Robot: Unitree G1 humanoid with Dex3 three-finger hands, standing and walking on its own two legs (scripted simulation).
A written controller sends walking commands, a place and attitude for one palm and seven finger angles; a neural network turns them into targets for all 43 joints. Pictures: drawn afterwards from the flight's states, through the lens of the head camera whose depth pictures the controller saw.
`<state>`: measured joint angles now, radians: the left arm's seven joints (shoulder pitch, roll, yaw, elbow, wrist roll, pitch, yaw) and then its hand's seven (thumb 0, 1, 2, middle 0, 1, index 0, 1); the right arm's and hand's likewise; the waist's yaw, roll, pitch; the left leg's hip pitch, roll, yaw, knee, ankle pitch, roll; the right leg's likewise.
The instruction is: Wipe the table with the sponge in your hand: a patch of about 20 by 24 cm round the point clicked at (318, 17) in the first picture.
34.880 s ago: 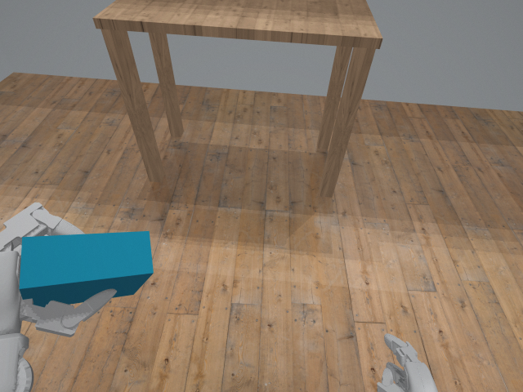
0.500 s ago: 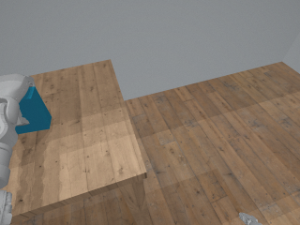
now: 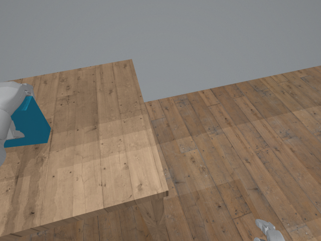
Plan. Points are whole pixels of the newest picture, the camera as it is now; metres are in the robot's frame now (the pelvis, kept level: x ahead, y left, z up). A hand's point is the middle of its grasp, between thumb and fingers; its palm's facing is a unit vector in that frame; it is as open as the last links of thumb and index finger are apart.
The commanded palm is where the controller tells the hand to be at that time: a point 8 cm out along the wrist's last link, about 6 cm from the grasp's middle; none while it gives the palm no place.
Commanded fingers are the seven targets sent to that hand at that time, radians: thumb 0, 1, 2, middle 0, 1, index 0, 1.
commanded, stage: wipe back along the first lane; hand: left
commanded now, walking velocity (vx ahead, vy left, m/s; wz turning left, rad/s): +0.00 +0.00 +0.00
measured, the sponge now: (19, 128) +0.33 +0.39 +0.10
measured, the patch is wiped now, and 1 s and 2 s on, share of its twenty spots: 0.90 0.90 0.95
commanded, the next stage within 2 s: lift the sponge slowly off the table in 1.40 s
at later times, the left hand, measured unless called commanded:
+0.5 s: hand (12, 130) +0.30 +0.36 +0.14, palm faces -0.01 +0.02 -1.00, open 9.4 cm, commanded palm +0.26 +0.35 +0.17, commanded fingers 0.00 0.10 1.30 -1.20 -1.60 -1.20 -1.60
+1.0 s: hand (9, 150) +0.25 +0.34 +0.14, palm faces +0.02 +0.02 -1.00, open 9.4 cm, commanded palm +0.20 +0.33 +0.17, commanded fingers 0.00 0.10 1.30 -1.20 -1.60 -1.20 -1.60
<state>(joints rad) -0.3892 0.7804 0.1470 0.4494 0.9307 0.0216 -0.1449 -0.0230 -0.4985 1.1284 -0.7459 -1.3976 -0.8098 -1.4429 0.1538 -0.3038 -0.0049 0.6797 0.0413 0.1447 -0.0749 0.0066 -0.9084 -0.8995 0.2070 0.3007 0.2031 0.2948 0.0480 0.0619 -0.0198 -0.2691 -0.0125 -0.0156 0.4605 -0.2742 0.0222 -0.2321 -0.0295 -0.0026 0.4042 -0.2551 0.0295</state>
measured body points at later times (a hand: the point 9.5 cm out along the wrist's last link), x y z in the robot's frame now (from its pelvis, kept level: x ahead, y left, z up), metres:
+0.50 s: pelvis -0.01 -0.01 +0.00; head +0.01 -0.03 +0.45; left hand +0.29 +0.35 +0.19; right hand +0.18 -0.26 -0.11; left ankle -0.03 +0.11 -0.74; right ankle -0.04 -0.14 -0.74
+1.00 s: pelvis +0.00 -0.01 +0.00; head +0.01 -0.05 +0.45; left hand +0.24 +0.33 +0.19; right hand +0.21 -0.25 -0.11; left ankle -0.03 +0.11 -0.74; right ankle -0.04 -0.15 -0.74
